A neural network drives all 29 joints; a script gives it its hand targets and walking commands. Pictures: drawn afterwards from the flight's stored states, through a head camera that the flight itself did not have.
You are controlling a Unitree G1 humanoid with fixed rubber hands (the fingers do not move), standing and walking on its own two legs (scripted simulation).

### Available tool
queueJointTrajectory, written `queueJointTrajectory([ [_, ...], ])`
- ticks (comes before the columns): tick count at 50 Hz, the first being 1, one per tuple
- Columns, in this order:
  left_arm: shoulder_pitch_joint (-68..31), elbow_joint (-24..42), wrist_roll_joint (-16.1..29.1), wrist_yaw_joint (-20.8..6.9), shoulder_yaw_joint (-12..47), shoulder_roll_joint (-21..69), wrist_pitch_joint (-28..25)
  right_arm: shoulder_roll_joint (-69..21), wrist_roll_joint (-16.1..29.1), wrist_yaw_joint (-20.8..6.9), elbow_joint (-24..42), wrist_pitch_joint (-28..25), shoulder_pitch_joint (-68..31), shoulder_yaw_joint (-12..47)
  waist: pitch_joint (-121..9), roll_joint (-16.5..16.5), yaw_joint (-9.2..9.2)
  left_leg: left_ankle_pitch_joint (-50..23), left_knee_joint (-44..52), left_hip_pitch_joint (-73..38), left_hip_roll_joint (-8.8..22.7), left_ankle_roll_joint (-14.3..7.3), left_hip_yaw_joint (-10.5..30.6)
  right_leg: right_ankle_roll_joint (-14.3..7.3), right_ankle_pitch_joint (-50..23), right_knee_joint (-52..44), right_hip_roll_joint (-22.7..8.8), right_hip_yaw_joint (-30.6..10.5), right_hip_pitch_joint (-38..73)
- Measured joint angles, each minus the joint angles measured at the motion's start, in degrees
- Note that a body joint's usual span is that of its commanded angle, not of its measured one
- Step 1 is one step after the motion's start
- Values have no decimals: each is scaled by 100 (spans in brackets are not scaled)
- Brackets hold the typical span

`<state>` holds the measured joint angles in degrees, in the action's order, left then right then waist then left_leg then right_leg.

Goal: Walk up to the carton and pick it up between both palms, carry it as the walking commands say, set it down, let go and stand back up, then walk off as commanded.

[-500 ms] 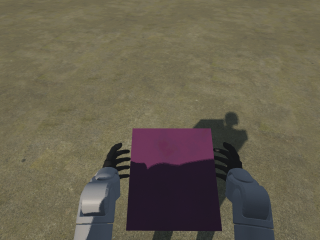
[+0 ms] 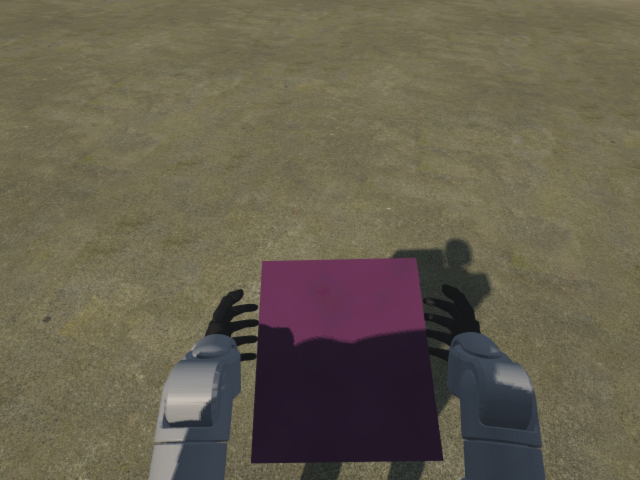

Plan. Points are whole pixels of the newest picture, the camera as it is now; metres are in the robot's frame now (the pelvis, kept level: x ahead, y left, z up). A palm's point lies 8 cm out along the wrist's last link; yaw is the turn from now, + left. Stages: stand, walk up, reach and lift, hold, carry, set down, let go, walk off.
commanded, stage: carry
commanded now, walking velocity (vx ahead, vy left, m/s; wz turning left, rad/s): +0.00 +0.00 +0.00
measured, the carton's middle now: (340, 361) +0.31 -0.01 -0.02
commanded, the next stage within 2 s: none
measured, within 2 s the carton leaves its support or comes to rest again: neither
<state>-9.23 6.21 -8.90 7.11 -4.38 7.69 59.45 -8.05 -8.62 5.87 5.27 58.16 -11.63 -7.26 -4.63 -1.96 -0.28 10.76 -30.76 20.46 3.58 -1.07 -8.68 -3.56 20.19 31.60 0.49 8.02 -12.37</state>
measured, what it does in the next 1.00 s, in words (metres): stands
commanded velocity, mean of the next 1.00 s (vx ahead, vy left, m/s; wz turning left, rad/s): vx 0.00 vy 0.00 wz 0.07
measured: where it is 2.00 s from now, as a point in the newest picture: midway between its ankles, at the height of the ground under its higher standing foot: outside the picture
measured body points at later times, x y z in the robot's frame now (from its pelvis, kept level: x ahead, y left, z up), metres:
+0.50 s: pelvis -0.01 +0.00 -0.01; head -0.02 +0.01 +0.44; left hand +0.26 +0.15 +0.08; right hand +0.28 -0.14 +0.09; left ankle +0.06 +0.11 -0.73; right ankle -0.03 -0.07 -0.73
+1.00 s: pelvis -0.01 +0.01 +0.00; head -0.01 +0.03 +0.45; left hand +0.27 +0.17 +0.05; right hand +0.30 -0.12 +0.07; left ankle +0.06 +0.11 -0.73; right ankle -0.03 -0.07 -0.73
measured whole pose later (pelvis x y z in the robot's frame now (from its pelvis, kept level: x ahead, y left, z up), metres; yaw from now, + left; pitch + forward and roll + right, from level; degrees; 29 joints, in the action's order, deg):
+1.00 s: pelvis -0.01 +0.01 +0.00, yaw +3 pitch +1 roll +0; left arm -8.5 9.5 -7.9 7.4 -4.1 7.6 57.8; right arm -7.9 -8.3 6.6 8.3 56.2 -10.8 -5.8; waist -1.7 -2.1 0.6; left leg 10.5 -32.0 22.3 1.9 -2.3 -7.3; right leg -2.3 21.0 33.4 -1.7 10.6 -13.3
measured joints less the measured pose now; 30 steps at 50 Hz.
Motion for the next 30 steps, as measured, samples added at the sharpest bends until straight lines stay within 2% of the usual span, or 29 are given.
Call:
queueJointTrajectory([
  [9,-29,189,45,0,-37,6,115,11,81,-30,138,3,68,2,98,47,41,-51,-49,93,24,-17,21,-9,-51,47,12,32,-85],
  [12,-76,-464,-129,-126,-91,13,-114,5,-125,-154,-441,-178,41,-79,-46,46,67,-80,31,32,-12,-27,-17,8,-47,47,-26,3,-70],
  [16,72,-511,-89,-97,14,-9,-247,32,-123,-94,-425,-280,210,8,-22,80,44,-114,94,-7,-40,-38,-2,24,-64,2,-47,27,-27],
  [19,152,169,178,48,56,-16,-99,43,161,105,309,-73,296,115,218,76,16,-139,69,19,-23,-35,37,15,-96,-8,-30,68,-25],
  [20,189,515,258,126,111,-18,18,46,253,214,651,47,324,176,279,60,6,-146,50,57,-30,-35,47,11,-86,36,-41,82,-67],
  [22,199,1123,385,345,269,-17,318,42,436,604,1239,328,311,294,341,43,-11,-125,-54,158,-51,-38,83,6,-17,184,-76,124,-165],
  [23,181,1290,370,446,336,-17,445,38,453,641,1406,453,277,315,316,51,-21,-94,-131,218,-56,-39,110,5,27,254,-88,151,-207],
  [26,77,1284,227,422,309,-8,784,15,358,581,1277,736,102,286,127,50,-1,46,-352,304,-77,-40,117,9,193,502,-143,161,-291],
  [28,-49,1028,192,412,228,8,995,-2,262,562,1031,937,-5,238,29,46,28,115,-455,308,-88,-21,135,-13,274,587,-170,196,-271],
  [30,-178,666,106,299,96,24,1083,-20,137,408,644,995,-121,126,-35,19,65,137,-494,296,-92,-40,132,5,306,642,-188,203,-264],
])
